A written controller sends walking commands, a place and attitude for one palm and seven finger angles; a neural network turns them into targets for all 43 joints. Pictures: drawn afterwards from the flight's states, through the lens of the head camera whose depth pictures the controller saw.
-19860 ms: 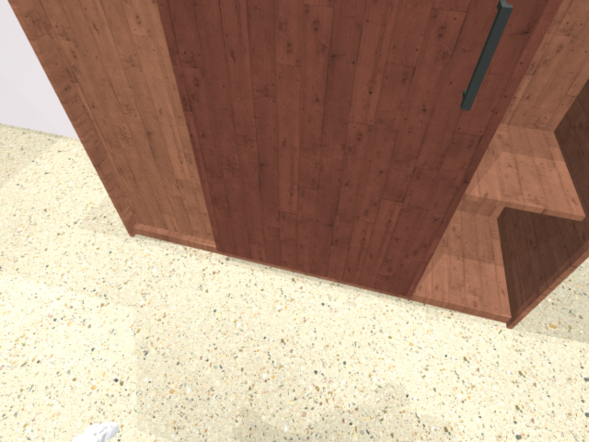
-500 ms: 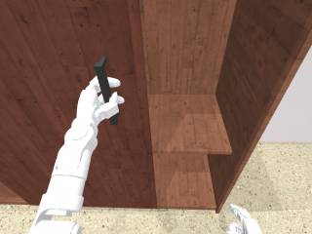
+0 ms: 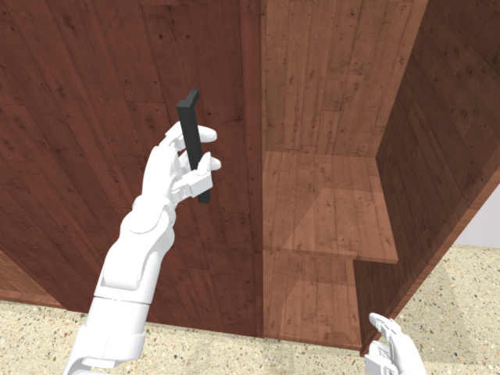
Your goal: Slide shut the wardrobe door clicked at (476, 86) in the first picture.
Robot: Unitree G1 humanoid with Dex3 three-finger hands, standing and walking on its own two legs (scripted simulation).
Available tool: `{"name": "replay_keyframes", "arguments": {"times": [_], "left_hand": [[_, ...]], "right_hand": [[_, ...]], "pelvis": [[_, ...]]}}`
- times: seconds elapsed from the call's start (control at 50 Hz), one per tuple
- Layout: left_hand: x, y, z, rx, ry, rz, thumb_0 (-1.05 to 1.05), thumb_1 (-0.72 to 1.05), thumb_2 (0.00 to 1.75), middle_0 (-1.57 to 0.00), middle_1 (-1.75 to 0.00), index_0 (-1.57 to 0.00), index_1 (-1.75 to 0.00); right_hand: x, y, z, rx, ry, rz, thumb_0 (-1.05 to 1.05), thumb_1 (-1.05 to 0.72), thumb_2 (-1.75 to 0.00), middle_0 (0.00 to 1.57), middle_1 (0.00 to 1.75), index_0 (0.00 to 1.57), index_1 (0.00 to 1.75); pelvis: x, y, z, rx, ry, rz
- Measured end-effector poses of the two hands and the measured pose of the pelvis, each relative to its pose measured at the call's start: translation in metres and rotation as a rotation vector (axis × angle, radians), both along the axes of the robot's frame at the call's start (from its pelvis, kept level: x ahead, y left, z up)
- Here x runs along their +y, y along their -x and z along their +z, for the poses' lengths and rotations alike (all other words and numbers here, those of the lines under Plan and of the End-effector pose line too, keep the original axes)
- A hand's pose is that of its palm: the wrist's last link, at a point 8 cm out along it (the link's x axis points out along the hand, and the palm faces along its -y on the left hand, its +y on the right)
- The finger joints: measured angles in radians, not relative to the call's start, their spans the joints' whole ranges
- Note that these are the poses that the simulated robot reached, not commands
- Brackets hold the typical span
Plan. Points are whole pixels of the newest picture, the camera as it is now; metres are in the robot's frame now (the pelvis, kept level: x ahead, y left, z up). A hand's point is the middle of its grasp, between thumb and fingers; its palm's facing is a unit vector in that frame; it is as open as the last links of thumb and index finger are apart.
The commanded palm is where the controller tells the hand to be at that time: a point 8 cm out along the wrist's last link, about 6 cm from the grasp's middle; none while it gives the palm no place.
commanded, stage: tug the door sideways, standing still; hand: left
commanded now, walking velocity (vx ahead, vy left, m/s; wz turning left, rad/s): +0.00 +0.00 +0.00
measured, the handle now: (199, 151) +0.40 +0.12 +0.18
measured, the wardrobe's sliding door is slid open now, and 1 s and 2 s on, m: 0.36 0.33 0.21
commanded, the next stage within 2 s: step sideways, sliding the door along in 0.68 s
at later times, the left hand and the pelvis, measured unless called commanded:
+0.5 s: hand (213, 177) +0.34 +0.09 +0.18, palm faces +0.00 -1.00 -0.05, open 5.7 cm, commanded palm +0.32 +0.08 +0.18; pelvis -0.03 +0.02 +0.00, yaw +2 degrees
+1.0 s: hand (220, 178) +0.35 +0.08 +0.17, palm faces -0.07 -0.98 -0.21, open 6.0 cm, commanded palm +0.34 +0.12 +0.18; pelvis -0.05 +0.00 -0.01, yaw -2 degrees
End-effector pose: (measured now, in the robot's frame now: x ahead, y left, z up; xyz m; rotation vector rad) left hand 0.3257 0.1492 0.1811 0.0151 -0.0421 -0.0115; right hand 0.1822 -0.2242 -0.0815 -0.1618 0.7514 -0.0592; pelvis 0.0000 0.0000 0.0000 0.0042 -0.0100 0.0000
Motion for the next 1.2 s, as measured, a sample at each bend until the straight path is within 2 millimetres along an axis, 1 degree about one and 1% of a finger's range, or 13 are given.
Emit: {"name": "replay_keyframes", "arguments": {"times": [0.06, 0.14, 0.3, 0.46, 0.56, 0.68, 0.82, 0.9, 1.0, 1.14, 1.2], "left_hand": [[-0.001, 0.000, 0.000, 0.000, -0.007, 0.014, 0.01, 0.77, 0.85, -0.37, -1.38, -0.33, -1.37], [-0.002, 0.001, 0.000, -0.003, -0.013, 0.023, 0.01, 0.78, 0.85, -0.37, -1.39, -0.31, -1.39], [-0.004, 0.002, 0.000, -0.011, -0.027, 0.032, 0.00, 0.80, 0.84, -0.35, -1.40, -0.27, -1.40], [-0.009, 0.002, -0.001, -0.021, -0.039, 0.020, 0.00, 0.80, 0.83, -0.35, -1.40, -0.25, -1.40], [-0.012, 0.002, -0.001, -0.025, -0.040, 0.008, 0.00, 0.80, 0.83, -0.36, -1.39, -0.25, -1.40], [-0.019, 0.002, -0.001, -0.031, -0.040, 0.000, 0.00, 0.80, 0.83, -0.36, -1.39, -0.25, -1.40], [-0.026, 0.001, -0.001, -0.043, -0.051, -0.020, 0.00, 0.78, 0.83, -0.37, -1.39, -0.26, -1.40], [-0.020, -0.005, -0.001, -0.122, -0.150, -0.082, -0.02, 0.71, 0.82, -0.40, -1.39, -0.28, -1.40], [-0.018, -0.009, -0.002, -0.180, -0.187, -0.081, -0.04, 0.66, 0.83, -0.43, -1.39, -0.33, -1.40], [-0.024, -0.007, -0.003, -0.188, -0.174, 0.017, -0.03, 0.68, 0.85, -0.45, -1.40, -0.34, -1.40], [-0.029, -0.005, -0.005, -0.187, -0.135, 0.063, -0.02, 0.71, 0.86, -0.46, -1.40, -0.33, -1.40]], "right_hand": [[0.009, -0.002, -0.001, -0.004, -0.014, 0.020, 0.01, -0.91, -0.90, 0.20, 0.30, 0.20, 0.30], [0.020, 0.001, -0.002, -0.001, -0.034, 0.041, 0.01, -0.91, -0.90, 0.20, 0.30, 0.20, 0.30], [0.033, 0.022, -0.012, 0.039, -0.055, 0.058, 0.01, -0.90, -0.90, 0.20, 0.30, 0.20, 0.30], [0.036, 0.049, -0.022, 0.091, -0.055, 0.056, 0.01, -0.90, -0.90, 0.20, 0.30, 0.20, 0.30], [0.036, 0.061, -0.025, 0.104, -0.056, 0.049, 0.01, -0.90, -0.90, 0.20, 0.30, 0.20, 0.30], [0.036, 0.068, -0.026, 0.100, -0.061, 0.043, 0.01, -0.91, -0.90, 0.20, 0.30, 0.20, 0.30], [0.036, 0.070, -0.026, 0.090, -0.062, 0.043, 0.01, -0.91, -0.90, 0.20, 0.30, 0.20, 0.30], [0.027, 0.070, -0.024, 0.065, -0.040, -0.016, 0.01, -0.90, -0.90, 0.20, 0.30, 0.20, 0.30], [0.008, 0.076, -0.031, 0.083, -0.018, -0.061, 0.01, -0.90, -0.90, 0.20, 0.30, 0.20, 0.30], [-0.029, 0.088, -0.049, 0.177, -0.019, -0.059, 0.01, -0.90, -0.90, 0.20, 0.30, 0.20, 0.30], [-0.046, 0.090, -0.050, 0.220, -0.008, -0.049, 0.01, -0.90, -0.90, 0.20, 0.30, 0.20, 0.30]], "pelvis": [[0.001, 0.003, 0.000, -0.003, -0.001, 0.009], [0.003, 0.008, -0.001, -0.010, -0.001, 0.018], [0.008, 0.020, -0.001, -0.020, 0.002, 0.030], [0.015, 0.028, -0.002, -0.020, 0.005, 0.036], [0.018, 0.032, -0.002, -0.018, 0.006, 0.036], [0.020, 0.036, -0.002, -0.017, 0.006, 0.034], [0.019, 0.040, -0.002, -0.015, 0.003, 0.023], [0.014, 0.045, -0.003, -0.008, -0.003, -0.024], [0.000, 0.049, -0.008, -0.002, -0.017, -0.040], [-0.034, 0.049, -0.014, -0.034, 0.015, -0.019], [-0.051, 0.048, -0.013, -0.035, 0.017, 0.007]]}}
